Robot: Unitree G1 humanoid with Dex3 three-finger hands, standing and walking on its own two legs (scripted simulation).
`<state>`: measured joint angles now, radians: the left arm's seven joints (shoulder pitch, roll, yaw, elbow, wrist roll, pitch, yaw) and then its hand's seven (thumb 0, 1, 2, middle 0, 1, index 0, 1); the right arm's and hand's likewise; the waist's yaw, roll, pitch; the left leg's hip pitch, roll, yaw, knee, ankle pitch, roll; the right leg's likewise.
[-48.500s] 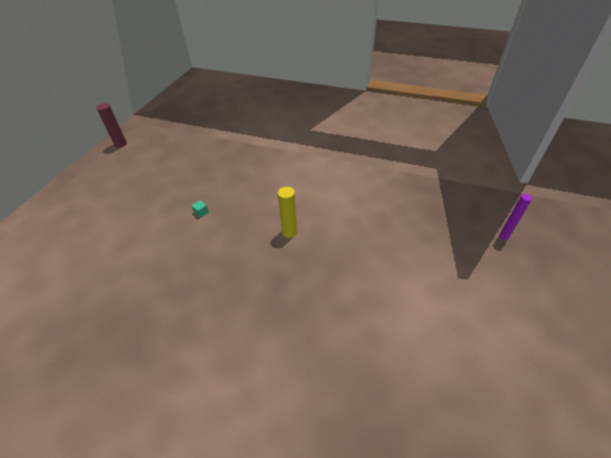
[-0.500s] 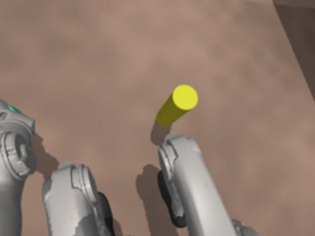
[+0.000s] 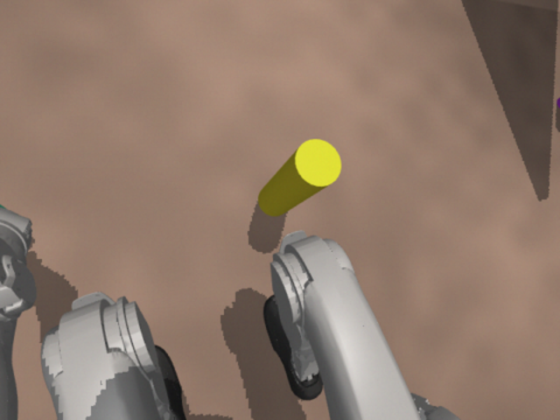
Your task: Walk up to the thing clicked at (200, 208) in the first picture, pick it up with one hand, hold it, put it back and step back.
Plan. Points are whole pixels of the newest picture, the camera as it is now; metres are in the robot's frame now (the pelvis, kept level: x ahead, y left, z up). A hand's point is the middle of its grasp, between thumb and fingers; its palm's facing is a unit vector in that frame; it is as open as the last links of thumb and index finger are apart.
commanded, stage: lower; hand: left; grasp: from above
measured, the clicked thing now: out of the picture +0.46 +0.32 -0.22
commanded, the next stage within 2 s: rest in 0.08 s
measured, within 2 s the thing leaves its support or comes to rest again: rests again in 0.92 s
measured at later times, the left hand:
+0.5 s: hand (0, 225) +0.45 +0.31 -0.23, palm faces -0.24 -0.39 -0.89, open 8.1 cm
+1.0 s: hand (10, 223) +0.45 +0.30 -0.26, palm faces -0.21 -0.39 -0.89, open 8.1 cm
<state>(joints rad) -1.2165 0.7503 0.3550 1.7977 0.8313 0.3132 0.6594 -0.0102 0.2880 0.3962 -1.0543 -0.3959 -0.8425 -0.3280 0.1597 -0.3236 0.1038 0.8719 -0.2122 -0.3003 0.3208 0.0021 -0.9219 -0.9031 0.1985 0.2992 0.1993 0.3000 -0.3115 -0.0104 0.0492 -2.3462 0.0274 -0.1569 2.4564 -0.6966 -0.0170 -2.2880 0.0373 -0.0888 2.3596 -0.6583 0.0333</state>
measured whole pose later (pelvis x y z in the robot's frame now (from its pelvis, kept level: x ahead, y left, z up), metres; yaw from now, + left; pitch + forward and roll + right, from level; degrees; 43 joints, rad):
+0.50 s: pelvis +0.00 +0.00 +0.00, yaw -3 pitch +31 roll -11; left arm -1.22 0.89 0.37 1.85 0.81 0.28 0.73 -0.01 0.29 0.42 -1.03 -0.44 -0.82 -0.36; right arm 0.14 -0.34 0.21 0.81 -0.23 -0.33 0.38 0.00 -0.92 -0.90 0.20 0.30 0.20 0.30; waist -0.38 -0.07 0.15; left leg -2.34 0.04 -0.22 2.50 -0.72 -0.02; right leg -2.26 0.06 -0.14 2.35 -0.65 0.04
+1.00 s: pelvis +0.00 +0.01 +0.00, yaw -5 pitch +28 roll -14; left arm -1.25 0.99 0.35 1.85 0.78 0.27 0.77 0.00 0.31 0.42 -0.98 -0.51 -0.78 -0.41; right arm 0.13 -0.37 0.29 0.76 -0.24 -0.37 0.40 0.00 -0.92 -0.90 0.20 0.30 0.20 0.30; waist -0.42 -0.13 0.23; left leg -2.31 0.03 -0.26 2.51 -0.72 -0.01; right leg -2.21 0.06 -0.17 2.33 -0.65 0.05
